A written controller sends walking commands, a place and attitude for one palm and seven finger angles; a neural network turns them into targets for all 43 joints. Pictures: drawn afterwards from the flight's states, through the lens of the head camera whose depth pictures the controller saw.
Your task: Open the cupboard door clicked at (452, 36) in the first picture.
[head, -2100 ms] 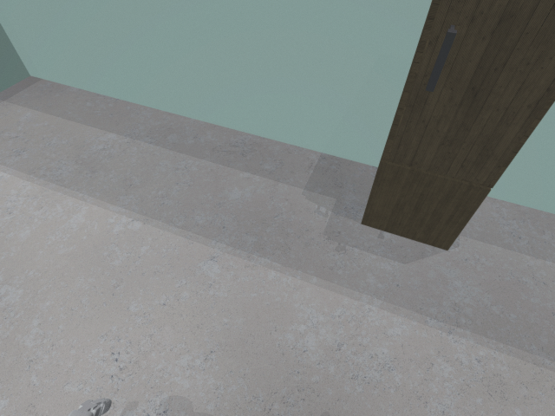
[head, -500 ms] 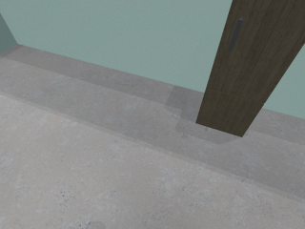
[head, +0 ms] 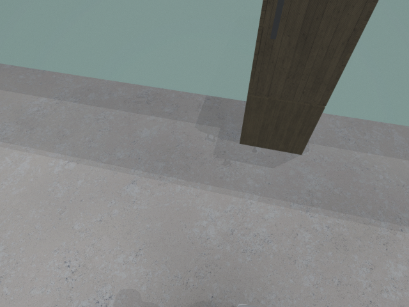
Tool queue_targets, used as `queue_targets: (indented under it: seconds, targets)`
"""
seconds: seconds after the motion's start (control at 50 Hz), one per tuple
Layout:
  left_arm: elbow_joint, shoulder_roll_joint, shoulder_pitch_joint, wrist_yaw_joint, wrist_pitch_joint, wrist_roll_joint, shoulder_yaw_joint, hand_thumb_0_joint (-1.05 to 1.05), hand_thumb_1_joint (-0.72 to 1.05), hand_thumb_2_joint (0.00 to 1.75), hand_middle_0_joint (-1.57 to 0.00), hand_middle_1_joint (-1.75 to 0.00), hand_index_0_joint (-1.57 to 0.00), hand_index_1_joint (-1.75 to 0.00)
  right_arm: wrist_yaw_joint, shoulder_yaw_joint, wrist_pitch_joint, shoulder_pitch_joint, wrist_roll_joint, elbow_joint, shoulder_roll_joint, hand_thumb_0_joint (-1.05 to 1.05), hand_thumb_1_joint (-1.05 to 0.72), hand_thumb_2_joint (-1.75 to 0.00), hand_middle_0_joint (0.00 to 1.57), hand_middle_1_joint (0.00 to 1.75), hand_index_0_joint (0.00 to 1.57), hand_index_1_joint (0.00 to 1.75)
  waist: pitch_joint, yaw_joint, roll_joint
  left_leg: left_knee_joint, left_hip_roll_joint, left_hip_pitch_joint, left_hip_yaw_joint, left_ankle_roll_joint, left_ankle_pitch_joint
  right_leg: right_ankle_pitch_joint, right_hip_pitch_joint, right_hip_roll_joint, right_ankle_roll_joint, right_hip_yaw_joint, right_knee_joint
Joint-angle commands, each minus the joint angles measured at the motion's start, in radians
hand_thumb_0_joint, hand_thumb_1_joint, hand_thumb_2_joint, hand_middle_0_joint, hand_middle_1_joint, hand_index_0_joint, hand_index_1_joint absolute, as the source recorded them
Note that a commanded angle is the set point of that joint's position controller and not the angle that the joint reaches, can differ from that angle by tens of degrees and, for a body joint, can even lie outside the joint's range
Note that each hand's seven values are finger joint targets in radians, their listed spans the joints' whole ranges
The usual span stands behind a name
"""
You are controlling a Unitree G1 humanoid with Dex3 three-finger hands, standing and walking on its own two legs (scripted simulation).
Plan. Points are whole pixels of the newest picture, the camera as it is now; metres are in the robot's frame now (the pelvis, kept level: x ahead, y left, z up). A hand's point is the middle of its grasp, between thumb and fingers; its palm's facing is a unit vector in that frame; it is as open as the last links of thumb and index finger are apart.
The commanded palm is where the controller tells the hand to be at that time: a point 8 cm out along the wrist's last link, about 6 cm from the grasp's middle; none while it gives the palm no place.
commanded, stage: walk to a spot facing it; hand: left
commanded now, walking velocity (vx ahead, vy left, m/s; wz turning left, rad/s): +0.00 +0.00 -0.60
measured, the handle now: (278, 13) +1.08 -0.18 +0.07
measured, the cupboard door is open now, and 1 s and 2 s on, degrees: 0 0 0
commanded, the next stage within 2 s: turn to face it in 1.72 s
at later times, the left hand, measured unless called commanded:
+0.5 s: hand out of the picture +0.09 +0.24 -0.17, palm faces -0.16 -0.96 -0.23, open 7.4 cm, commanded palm none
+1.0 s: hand (161, 279) +0.19 +0.12 -0.15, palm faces -0.53 -0.82 -0.23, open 7.4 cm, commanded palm none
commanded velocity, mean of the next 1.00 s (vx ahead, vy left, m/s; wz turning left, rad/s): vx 0.09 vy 0.00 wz -0.60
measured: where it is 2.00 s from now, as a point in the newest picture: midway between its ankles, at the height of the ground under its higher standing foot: (255, 301)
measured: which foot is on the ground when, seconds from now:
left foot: down 0.00-0.04, up 0.06-0.44, down 0.46-0.90, up 0.92-1.00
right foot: down 0.00-0.46, up 0.48-0.90, down 0.92-1.00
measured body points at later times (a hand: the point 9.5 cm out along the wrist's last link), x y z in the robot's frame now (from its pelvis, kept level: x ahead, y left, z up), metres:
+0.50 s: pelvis -0.02 +0.04 +0.01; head +0.02 +0.06 +0.45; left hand +0.10 +0.29 -0.15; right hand +0.04 -0.24 -0.11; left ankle -0.02 +0.16 -0.73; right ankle +0.01 -0.09 -0.71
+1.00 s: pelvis -0.01 +0.02 +0.00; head +0.01 -0.01 +0.45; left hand +0.22 +0.16 -0.13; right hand -0.16 -0.21 -0.15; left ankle +0.00 +0.15 -0.67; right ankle -0.09 -0.08 -0.72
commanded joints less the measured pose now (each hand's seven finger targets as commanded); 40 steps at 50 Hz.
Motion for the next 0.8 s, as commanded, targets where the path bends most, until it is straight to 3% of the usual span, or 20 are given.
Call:
queue_targets:
  seconds: [0.0, 0.02, 0.04, 0.06, 0.1, 0.18, 0.32, 0.36, 0.4, 0.42, 0.44, 0.46, 0.48, 0.5, 0.52, 0.54, 0.56, 0.68, 0.72, 0.78]
  targets:
    - [-0.069, 0.214, 0.168, 0.012, -0.044, 0.021, 0.070, 0.00, 0.90, 0.90, -0.20, -0.30, -0.20, -0.30, -0.012, -0.056, -0.005, -0.058, 0.007, -0.125, -0.148, 0.00, -0.90, -0.90, 0.20, 0.30, 0.20, 0.30, -0.096, 0.063, -0.246, 0.336, 0.049, -0.276, 0.012, -0.011, -0.015, 0.315, 0.216, -0.239, -0.058, 0.304, -0.371]
    - [-0.080, 0.259, 0.180, 0.024, -0.047, 0.008, 0.068, 0.00, 0.90, 0.90, -0.20, -0.30, -0.20, -0.30, -0.011, -0.047, -0.001, -0.075, 0.010, -0.158, -0.115, 0.00, -0.90, -0.90, 0.20, 0.30, 0.20, 0.30, -0.084, 0.059, -0.305, 0.506, -0.039, -0.357, -0.092, -0.031, -0.260, 0.473, 0.145, -0.389, -0.163, 0.558, -0.483]
    - [-0.095, 0.239, 0.148, 0.033, -0.044, 0.005, 0.071, 0.00, 0.90, 0.90, -0.20, -0.30, -0.20, -0.30, -0.014, -0.051, 0.005, -0.072, 0.011, -0.148, -0.129, 0.00, -0.90, -0.90, 0.20, 0.30, 0.20, 0.30, -0.097, 0.046, -0.221, 0.561, -0.019, -0.335, -0.194, -0.018, -0.210, 0.291, 0.108, -0.359, -0.188, 0.554, -0.515]
    - [-0.108, 0.219, 0.078, 0.033, -0.043, 0.005, 0.068, 0.00, 0.90, 0.90, -0.20, -0.30, -0.20, -0.30, -0.012, -0.056, 0.003, -0.072, 0.011, -0.138, -0.133, 0.00, -0.90, -0.90, 0.20, 0.30, 0.20, 0.30, -0.063, 0.018, -0.170, 0.585, -0.005, -0.350, -0.206, -0.017, -0.143, 0.205, 0.086, -0.319, -0.193, 0.523, -0.504]
    - [-0.128, 0.177, 0.018, 0.034, -0.049, 0.003, 0.061, 0.00, 0.90, 0.90, -0.20, -0.30, -0.20, -0.30, -0.007, -0.055, -0.003, -0.018, 0.004, -0.110, -0.125, 0.00, -0.90, -0.90, 0.20, 0.30, 0.20, 0.30, -0.116, -0.018, -0.091, 0.544, 0.009, -0.304, -0.187, -0.031, -0.049, 0.283, 0.120, -0.256, -0.181, 0.397, -0.453]
    - [-0.109, 0.167, 0.065, 0.031, -0.051, 0.003, 0.067, 0.00, 0.90, 0.90, -0.20, -0.30, -0.20, -0.30, -0.012, -0.051, -0.001, -0.014, 0.007, -0.104, -0.098, 0.00, -0.90, -0.90, 0.20, 0.30, 0.20, 0.30, -0.168, -0.003, -0.091, 0.445, -0.012, -0.282, -0.162, -0.045, -0.037, 0.407, 0.196, -0.217, -0.175, 0.347, -0.415]
    - [-0.107, 0.186, 0.076, 0.029, -0.036, 0.011, 0.082, 0.00, 0.90, 0.90, -0.20, -0.30, -0.20, -0.30, -0.022, -0.046, -0.012, -0.032, 0.018, -0.135, -0.087, 0.00, -0.90, -0.90, 0.20, 0.30, 0.20, 0.30, -0.181, 0.017, -0.132, 0.184, -0.047, -0.186, -0.155, -0.031, -0.098, 0.437, 0.199, -0.195, -0.189, 0.433, -0.404]
    - [-0.119, 0.191, 0.043, 0.028, -0.030, 0.011, 0.084, 0.00, 0.90, 0.90, -0.20, -0.30, -0.20, -0.30, -0.025, -0.046, -0.018, 0.010, 0.023, -0.135, -0.090, 0.00, -0.90, -0.90, 0.20, 0.30, 0.20, 0.30, -0.197, -0.002, -0.159, 0.067, -0.062, -0.112, -0.156, -0.017, -0.089, 0.455, 0.168, -0.181, -0.173, 0.451, -0.391]
    - [-0.132, 0.185, -0.010, 0.029, -0.024, 0.005, 0.083, 0.00, 0.90, 0.90, -0.20, -0.30, -0.20, -0.30, -0.032, -0.046, -0.029, 0.114, 0.026, -0.111, -0.093, 0.00, -0.90, -0.90, 0.20, 0.30, 0.20, 0.30, -0.219, -0.054, -0.130, -0.151, -0.064, 0.077, -0.145, -0.006, 0.036, 0.399, 0.058, -0.145, -0.116, 0.428, -0.338]
    - [-0.146, 0.147, -0.028, 0.024, -0.023, -0.002, 0.077, 0.00, 0.90, 0.90, -0.20, -0.30, -0.20, -0.30, -0.038, -0.051, -0.041, 0.157, 0.023, -0.105, -0.133, 0.00, -0.90, -0.90, 0.20, 0.30, 0.20, 0.30, -0.229, -0.081, -0.034, -0.270, 0.026, 0.226, -0.225, 0.026, 0.050, 0.279, -0.083, -0.061, -0.062, 0.344, -0.243]
    - [-0.168, 0.080, -0.011, 0.009, -0.020, -0.009, 0.065, 0.00, 0.90, 0.90, -0.20, -0.30, -0.20, -0.30, -0.036, -0.068, -0.042, 0.122, 0.008, -0.125, -0.230, 0.00, -0.90, -0.90, 0.20, 0.30, 0.20, 0.30, -0.178, -0.061, 0.278, -0.387, 0.285, 0.287, -0.490, 0.099, 0.044, -0.027, -0.301, 0.084, 0.002, 0.154, -0.022]
    - [-0.181, 0.104, -0.030, 0.005, -0.021, 0.007, 0.077, 0.00, 0.90, 0.90, -0.20, -0.30, -0.20, -0.30, -0.035, -0.070, -0.033, 0.084, 0.006, -0.155, -0.264, 0.00, -0.90, -0.90, 0.20, 0.30, 0.20, 0.30, -0.109, -0.055, 0.259, -0.395, 0.432, 0.109, -0.552, 0.180, 0.100, -0.162, -0.299, 0.047, 0.041, 0.059, 0.220]
    - [-0.159, 0.125, -0.040, 0.007, -0.014, 0.017, 0.089, 0.00, 0.90, 0.90, -0.20, -0.30, -0.20, -0.30, -0.035, -0.060, -0.037, 0.041, -0.002, -0.154, -0.218, 0.00, -0.90, -0.90, 0.20, 0.30, 0.20, 0.30, -0.085, -0.036, 0.266, -0.385, 0.395, 0.017, -0.532, 0.188, 0.163, -0.132, -0.278, 0.023, 0.052, 0.097, 0.351]
    - [-0.140, 0.140, -0.022, -0.004, -0.015, 0.018, 0.097, 0.00, 0.90, 0.90, -0.20, -0.30, -0.20, -0.30, -0.034, -0.045, -0.039, 0.000, -0.004, -0.168, -0.171, 0.00, -0.90, -0.90, 0.20, 0.30, 0.20, 0.30, -0.057, -0.008, 0.161, -0.354, 0.309, -0.013, -0.405, 0.170, 0.220, -0.059, -0.250, 0.009, 0.056, 0.074, 0.443]
    - [-0.128, 0.114, 0.010, -0.012, -0.014, 0.018, 0.090, 0.00, 0.90, 0.90, -0.20, -0.30, -0.20, -0.30, -0.034, -0.041, -0.043, -0.020, -0.006, -0.176, -0.157, 0.00, -0.90, -0.90, 0.20, 0.30, 0.20, 0.30, -0.068, 0.012, 0.124, -0.318, 0.245, 0.031, -0.292, 0.151, 0.316, -0.015, -0.264, 0.005, 0.062, 0.040, 0.491]
    - [-0.124, 0.096, 0.020, -0.016, -0.012, 0.015, 0.082, 0.00, 0.90, 0.90, -0.20, -0.30, -0.20, -0.30, -0.034, -0.042, -0.047, -0.010, -0.004, -0.174, -0.152, 0.00, -0.90, -0.90, 0.20, 0.30, 0.20, 0.30, -0.084, 0.010, 0.153, -0.288, 0.210, 0.087, -0.216, 0.140, 0.408, 0.005, -0.281, -0.002, 0.069, 0.018, 0.498]
    - [-0.129, 0.089, -0.001, -0.018, -0.011, 0.011, 0.076, 0.00, 0.90, 0.90, -0.20, -0.30, -0.20, -0.30, -0.034, -0.040, -0.048, 0.030, -0.003, -0.166, -0.142, 0.00, -0.90, -0.90, 0.20, 0.30, 0.20, 0.30, -0.087, -0.010, 0.177, -0.269, 0.198, 0.117, -0.191, 0.142, 0.476, 0.012, -0.279, -0.011, 0.074, 0.006, 0.485]
    - [-0.175, 0.068, -0.139, -0.024, -0.005, 0.005, 0.060, 0.00, 0.90, 0.90, -0.20, -0.30, -0.20, -0.30, -0.026, -0.061, -0.042, 0.161, -0.003, -0.118, -0.167, 0.00, -0.90, -0.90, 0.20, 0.30, 0.20, 0.30, -0.069, -0.074, 0.181, -0.247, 0.259, 0.208, -0.148, 0.173, 0.583, -0.031, -0.232, -0.063, 0.079, -0.061, 0.234]
    - [-0.176, 0.057, -0.140, -0.026, -0.006, 0.004, 0.057, 0.00, 0.90, 0.90, -0.20, -0.30, -0.20, -0.30, -0.023, -0.068, -0.039, 0.156, -0.006, -0.111, -0.183, 0.00, -0.90, -0.90, 0.20, 0.30, 0.20, 0.30, -0.076, -0.072, 0.200, -0.231, 0.265, 0.197, -0.101, 0.165, 0.596, -0.026, -0.166, -0.063, 0.069, -0.090, 0.138]
    - [-0.181, 0.056, -0.156, -0.036, -0.014, 0.006, 0.053, 0.00, 0.90, 0.90, -0.20, -0.30, -0.20, -0.30, -0.012, -0.074, -0.038, 0.170, -0.010, -0.095, -0.202, 0.00, -0.90, -0.90, 0.20, 0.30, 0.20, 0.30, -0.098, -0.086, 0.236, -0.244, 0.301, 0.157, -0.091, 0.149, 0.335, -0.066, -0.067, -0.054, 0.046, -0.131, 0.016]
